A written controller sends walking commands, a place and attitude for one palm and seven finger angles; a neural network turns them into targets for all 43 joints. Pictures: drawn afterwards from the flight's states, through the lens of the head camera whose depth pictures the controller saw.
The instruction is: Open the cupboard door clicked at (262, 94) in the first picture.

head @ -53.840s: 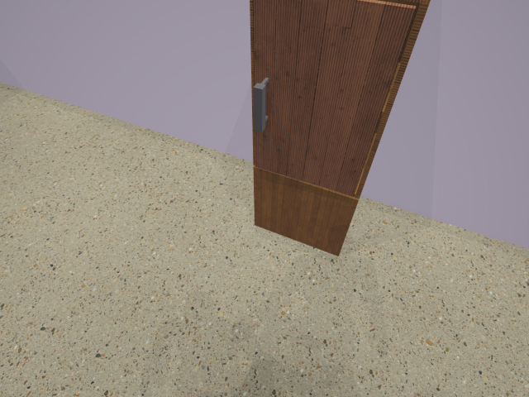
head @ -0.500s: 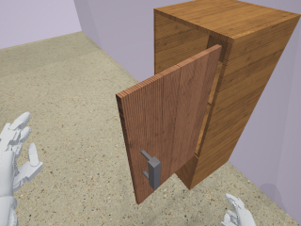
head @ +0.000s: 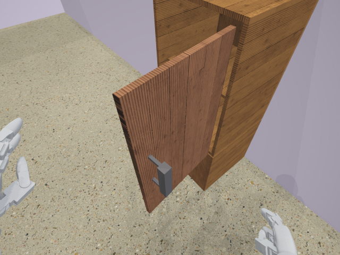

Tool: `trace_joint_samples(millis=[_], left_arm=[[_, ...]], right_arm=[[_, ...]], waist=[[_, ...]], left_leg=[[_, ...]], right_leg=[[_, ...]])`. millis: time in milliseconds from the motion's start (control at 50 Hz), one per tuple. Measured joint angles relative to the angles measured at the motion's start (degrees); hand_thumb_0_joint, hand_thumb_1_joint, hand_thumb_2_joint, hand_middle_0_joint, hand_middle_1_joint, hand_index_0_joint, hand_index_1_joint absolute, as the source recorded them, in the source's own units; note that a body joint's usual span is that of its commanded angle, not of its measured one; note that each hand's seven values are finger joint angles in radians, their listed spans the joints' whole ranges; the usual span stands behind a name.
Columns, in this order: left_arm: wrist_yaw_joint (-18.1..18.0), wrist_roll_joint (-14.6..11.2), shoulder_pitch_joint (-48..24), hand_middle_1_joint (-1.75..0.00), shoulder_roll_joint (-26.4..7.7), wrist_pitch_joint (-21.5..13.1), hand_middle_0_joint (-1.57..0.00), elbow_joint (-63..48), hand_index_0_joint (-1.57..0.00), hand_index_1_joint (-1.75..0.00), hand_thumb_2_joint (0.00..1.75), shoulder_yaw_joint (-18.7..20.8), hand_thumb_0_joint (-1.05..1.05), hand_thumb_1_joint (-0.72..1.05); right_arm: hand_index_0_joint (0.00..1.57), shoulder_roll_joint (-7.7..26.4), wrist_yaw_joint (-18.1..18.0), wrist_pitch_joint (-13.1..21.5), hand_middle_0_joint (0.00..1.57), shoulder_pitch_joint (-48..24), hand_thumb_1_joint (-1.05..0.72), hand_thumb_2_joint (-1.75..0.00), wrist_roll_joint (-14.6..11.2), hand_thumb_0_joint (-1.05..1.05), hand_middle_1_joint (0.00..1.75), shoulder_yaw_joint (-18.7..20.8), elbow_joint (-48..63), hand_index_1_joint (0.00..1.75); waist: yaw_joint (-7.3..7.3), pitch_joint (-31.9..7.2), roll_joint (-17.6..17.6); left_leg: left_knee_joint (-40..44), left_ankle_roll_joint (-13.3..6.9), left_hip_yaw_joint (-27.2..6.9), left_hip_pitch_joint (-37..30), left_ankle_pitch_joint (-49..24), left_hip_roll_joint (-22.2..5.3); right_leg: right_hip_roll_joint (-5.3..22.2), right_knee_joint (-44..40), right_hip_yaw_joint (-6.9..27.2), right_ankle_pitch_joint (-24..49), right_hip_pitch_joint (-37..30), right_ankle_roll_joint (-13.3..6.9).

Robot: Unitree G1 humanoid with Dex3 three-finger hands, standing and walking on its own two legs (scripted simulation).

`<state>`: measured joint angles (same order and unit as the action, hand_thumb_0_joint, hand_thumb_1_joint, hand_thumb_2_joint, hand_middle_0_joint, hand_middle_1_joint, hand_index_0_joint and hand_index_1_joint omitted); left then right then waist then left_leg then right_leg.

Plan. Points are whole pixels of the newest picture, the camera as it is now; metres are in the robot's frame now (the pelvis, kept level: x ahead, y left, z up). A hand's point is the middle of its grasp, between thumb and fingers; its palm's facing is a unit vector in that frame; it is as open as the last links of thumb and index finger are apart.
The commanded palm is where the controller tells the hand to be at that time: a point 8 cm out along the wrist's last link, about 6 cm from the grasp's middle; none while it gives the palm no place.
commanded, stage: step back with the hand held close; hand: left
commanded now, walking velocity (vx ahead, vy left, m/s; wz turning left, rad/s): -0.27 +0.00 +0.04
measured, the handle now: (159, 175) +0.33 +0.06 -0.05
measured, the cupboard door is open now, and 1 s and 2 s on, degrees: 97 97 97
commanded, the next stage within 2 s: stop stepping back and stand still in 1.16 s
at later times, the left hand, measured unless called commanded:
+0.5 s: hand out of the picture +0.12 +0.29 +0.16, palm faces +0.47 -0.71 -0.52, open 7.4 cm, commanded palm +0.05 +0.32 +0.17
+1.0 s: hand out of the picture +0.07 +0.30 +0.15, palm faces +0.43 -0.74 -0.51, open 7.4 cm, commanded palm -0.01 +0.33 +0.17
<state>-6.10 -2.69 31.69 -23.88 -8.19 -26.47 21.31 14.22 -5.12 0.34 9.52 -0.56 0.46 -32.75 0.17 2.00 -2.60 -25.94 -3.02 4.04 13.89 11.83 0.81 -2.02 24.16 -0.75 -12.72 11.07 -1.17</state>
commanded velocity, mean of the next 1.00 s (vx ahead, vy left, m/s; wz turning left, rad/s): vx -0.35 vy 0.00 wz -0.02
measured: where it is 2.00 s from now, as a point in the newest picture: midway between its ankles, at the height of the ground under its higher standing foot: outside the picture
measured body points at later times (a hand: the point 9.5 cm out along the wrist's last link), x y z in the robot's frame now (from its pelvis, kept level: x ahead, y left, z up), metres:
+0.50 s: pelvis -0.07 +0.01 -0.01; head -0.04 +0.02 +0.43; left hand +0.09 +0.32 +0.19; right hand +0.12 -0.21 -0.10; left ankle +0.02 +0.08 -0.74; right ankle -0.06 -0.11 -0.74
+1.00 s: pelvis -0.13 +0.02 -0.02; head -0.11 +0.05 +0.43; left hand +0.04 +0.34 +0.18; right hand +0.05 -0.22 -0.08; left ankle +0.02 +0.08 -0.74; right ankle -0.15 -0.11 -0.70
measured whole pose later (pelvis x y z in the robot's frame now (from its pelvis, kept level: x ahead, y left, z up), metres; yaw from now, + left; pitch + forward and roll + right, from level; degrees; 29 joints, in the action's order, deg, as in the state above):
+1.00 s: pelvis -0.13 +0.02 -0.02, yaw +4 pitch +0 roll -5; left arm -7.5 -0.6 29.6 -27.2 -13.3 -29.2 26.2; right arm 12.7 -5.1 4.5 11.1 1.5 1.2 -34.7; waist -1.1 2.8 -1.8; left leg -28.6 -5.7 0.5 27.5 1.3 -0.2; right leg -8.0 48.2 2.8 -21.3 19.5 -0.2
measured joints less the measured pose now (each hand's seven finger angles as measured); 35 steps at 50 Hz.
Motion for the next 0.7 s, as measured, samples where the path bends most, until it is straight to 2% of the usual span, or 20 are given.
trace_joint_samples(millis=[100,280,400,480,580,700], left_arm=[[-0.73,-0.08,0.68,-0.3,-1.45,-0.71,-0.21,-0.88,-0.21,-0.31,0.9,1.73,0.01,0.88],[-1.77,1.36,0.88,-0.3,0.14,-1.76,-0.21,-1.5,-0.21,-0.3,0.9,1.29,0.01,0.88],[-1.87,2.97,-1.23,-0.3,-0.49,-2.98,-0.21,-2.82,-0.21,-0.31,0.9,2.93,0.01,0.88],[-2.25,2.25,-0.94,-0.3,-0.47,-4.2,-0.21,-3.62,-0.21,-0.31,0.9,5.27,0.01,0.88],[-2.17,1.44,-1.12,-0.3,0.66,-4.24,-0.21,-3.63,-0.21,-0.3,0.9,3.16,0.01,0.88],[-1.37,1.63,-0.98,-0.3,-0.83,-4.45,-0.21,-3.59,-0.21,-0.31,0.9,2.55,0.01,0.88]], right_arm=[[0.2,-0.46,-0.15,-0.49,0.2,0.43,-0.9,-0.9,-0.19,0.01,0.3,0.19,0.47,0.3],[0.2,-0.84,-0.14,0.89,0.2,1.91,-0.9,-0.9,0.02,0.01,0.3,-0.6,0.88,0.3],[0.2,-1.66,-0.24,2.69,0.2,3.24,-0.9,-0.9,0.79,0.01,0.3,-0.7,0.79,0.3],[0.2,-2.49,0.5,3.57,0.2,2.14,-0.9,-0.9,0.92,0.01,0.3,-1.01,-0.09,0.3],[0.2,-2.42,1.04,4.28,0.21,-0.11,-0.9,-0.9,0.66,0.01,0.3,-1.12,-1.39,0.3],[0.2,-2.15,0.85,4.29,0.21,-0.65,-0.9,-0.9,0.76,0.01,0.3,-0.71,-0.86,0.3]], waist=[[-0.31,-0.2,0.69],[-0.21,0.1,1.29],[-0.17,0.79,1.68],[0.75,0.62,1.87],[1.18,1.78,0.82],[0.29,0.88,1.07]], left_leg=[[-1.11,-0.38,0.25,1.77,-0.47,0.06],[-3.66,-1.51,-0.27,5.48,-1.52,0.19],[-5.44,-2.06,-2.07,8.13,-2.34,1.6],[-6.06,-1.61,-2.07,10.65,-3.3,1.45],[-4.79,-1.08,-2.4,10.88,-5.35,0.28],[-5.56,-0.76,-2.53,11.89,-3.21,-0.19]], right_leg=[[0.14,1.3,0.14,0.44,1.89,0.31],[0.35,2.66,-0.56,1.97,4.78,1.03],[-0.71,10.04,2.29,-2.92,5.56,1.52],[-1.29,8.52,3.66,-5.76,4.74,1.17],[-2.43,6.98,3.47,-2.52,5.1,0.82],[-2.87,6.41,3.38,-1.16,5.73,0.68]])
